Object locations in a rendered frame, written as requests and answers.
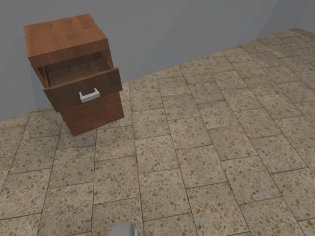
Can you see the robot left thigh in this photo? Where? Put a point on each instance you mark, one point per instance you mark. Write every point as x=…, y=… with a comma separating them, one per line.
x=124, y=229

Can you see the handle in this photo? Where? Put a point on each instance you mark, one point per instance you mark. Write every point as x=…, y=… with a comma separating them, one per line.
x=90, y=96

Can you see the drawer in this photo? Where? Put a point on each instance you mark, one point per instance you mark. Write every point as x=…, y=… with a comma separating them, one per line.
x=65, y=79

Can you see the cabinet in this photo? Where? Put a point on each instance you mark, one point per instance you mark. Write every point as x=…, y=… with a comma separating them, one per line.
x=62, y=39

